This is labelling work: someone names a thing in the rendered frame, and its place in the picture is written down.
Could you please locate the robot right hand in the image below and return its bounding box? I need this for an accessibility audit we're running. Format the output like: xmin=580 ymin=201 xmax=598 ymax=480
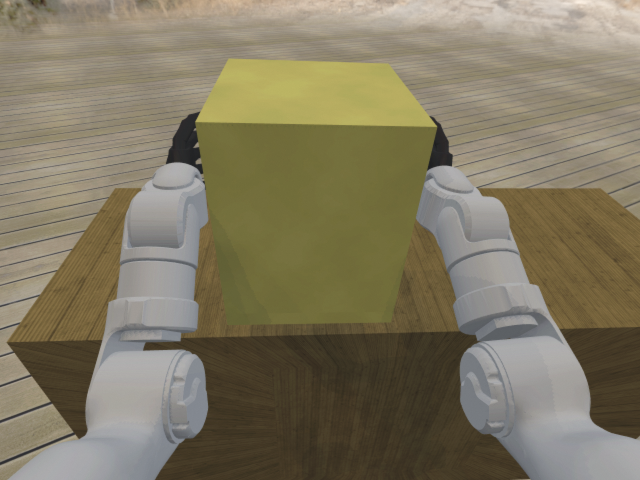
xmin=427 ymin=116 xmax=453 ymax=171

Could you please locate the left robot forearm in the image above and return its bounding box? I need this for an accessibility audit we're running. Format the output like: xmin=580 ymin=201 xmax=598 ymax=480
xmin=85 ymin=162 xmax=208 ymax=429

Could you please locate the pedestal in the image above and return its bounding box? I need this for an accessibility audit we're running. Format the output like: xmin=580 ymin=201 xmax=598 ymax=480
xmin=7 ymin=188 xmax=640 ymax=480

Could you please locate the robot left hand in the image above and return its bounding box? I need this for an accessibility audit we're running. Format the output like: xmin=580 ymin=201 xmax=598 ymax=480
xmin=166 ymin=112 xmax=206 ymax=190

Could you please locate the robot left upper arm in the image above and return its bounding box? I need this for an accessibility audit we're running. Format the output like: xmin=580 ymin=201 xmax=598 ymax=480
xmin=8 ymin=350 xmax=208 ymax=480

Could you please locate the robot right upper arm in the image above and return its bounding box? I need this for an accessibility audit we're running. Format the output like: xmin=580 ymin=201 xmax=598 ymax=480
xmin=460 ymin=336 xmax=640 ymax=480

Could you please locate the right robot forearm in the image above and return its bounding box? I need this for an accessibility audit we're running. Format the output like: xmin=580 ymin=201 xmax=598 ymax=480
xmin=416 ymin=166 xmax=591 ymax=413

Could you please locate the carton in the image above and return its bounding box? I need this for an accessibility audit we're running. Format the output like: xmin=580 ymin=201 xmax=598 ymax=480
xmin=195 ymin=59 xmax=437 ymax=325

